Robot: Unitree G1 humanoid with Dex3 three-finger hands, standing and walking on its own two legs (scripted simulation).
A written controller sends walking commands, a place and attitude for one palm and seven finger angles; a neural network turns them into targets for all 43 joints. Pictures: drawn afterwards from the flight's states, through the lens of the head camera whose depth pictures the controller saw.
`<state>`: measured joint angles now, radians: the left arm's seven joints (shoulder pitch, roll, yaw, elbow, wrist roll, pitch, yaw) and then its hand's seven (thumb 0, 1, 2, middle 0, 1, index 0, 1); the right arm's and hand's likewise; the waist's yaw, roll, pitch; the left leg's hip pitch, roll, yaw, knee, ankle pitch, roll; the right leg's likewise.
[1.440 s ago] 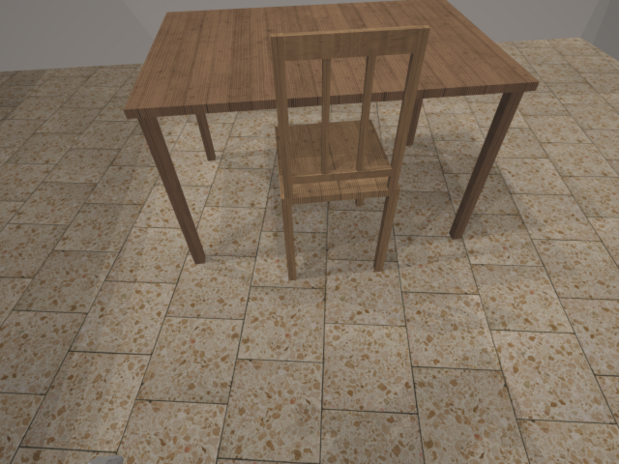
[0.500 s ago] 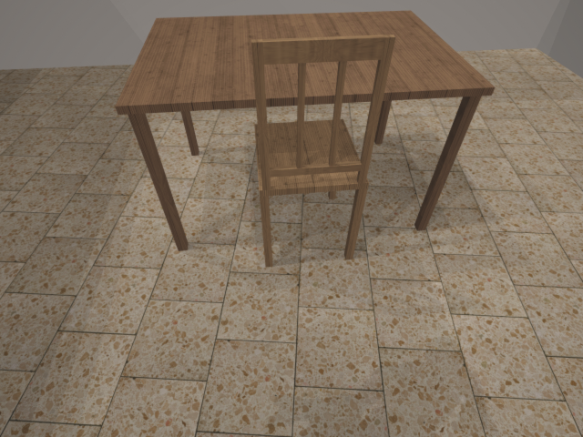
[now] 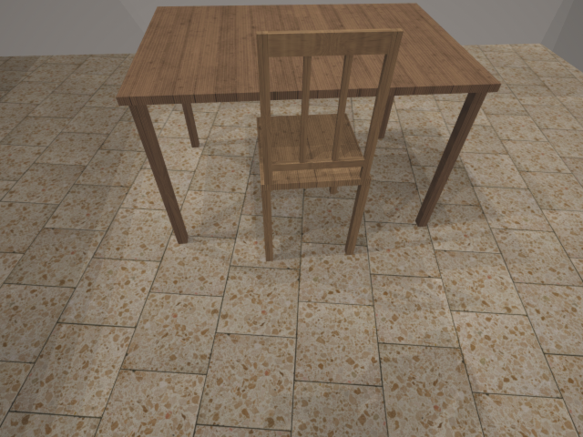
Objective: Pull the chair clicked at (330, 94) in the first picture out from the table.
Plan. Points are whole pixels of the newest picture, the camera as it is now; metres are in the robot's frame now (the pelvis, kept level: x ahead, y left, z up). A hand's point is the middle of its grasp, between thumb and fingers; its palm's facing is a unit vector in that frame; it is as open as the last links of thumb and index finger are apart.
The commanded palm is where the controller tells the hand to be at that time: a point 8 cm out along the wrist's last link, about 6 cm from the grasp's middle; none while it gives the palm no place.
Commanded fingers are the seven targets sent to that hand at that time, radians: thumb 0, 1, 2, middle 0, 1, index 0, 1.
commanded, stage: walk to a spot facing it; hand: left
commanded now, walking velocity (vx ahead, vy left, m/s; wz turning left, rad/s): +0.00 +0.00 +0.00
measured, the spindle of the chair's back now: (304, 114) +0.96 +0.02 -0.08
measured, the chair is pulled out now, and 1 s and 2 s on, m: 0.00 0.00 0.00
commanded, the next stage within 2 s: none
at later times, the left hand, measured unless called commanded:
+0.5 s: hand out of the picture +0.06 +0.20 -0.18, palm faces -0.12 -0.95 -0.28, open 7.4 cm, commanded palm none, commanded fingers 0.00 0.90 0.90 -0.20 -0.30 -0.20 -0.30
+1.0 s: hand out of the picture +0.10 +0.23 -0.17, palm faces -0.33 -0.92 -0.23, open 7.4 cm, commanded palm none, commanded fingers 0.00 0.90 0.90 -0.20 -0.30 -0.20 -0.30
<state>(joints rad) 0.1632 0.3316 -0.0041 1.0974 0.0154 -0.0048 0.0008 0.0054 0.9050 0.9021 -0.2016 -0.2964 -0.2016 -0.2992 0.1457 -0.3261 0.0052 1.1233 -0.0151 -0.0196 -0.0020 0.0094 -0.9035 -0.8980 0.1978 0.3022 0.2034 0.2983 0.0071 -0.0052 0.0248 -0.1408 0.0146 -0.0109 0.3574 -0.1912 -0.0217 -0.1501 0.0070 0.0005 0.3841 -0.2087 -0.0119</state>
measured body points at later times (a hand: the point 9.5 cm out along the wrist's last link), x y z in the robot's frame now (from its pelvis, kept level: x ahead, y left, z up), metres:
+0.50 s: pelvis -0.01 -0.01 -0.03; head +0.01 -0.03 +0.42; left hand +0.07 +0.25 -0.16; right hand +0.03 -0.28 -0.18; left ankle +0.00 +0.13 -0.75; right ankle +0.00 -0.11 -0.75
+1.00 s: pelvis -0.03 +0.04 +0.00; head -0.01 +0.06 +0.45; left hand +0.12 +0.28 -0.15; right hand -0.06 -0.23 -0.12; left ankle -0.02 +0.15 -0.75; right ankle -0.05 -0.09 -0.67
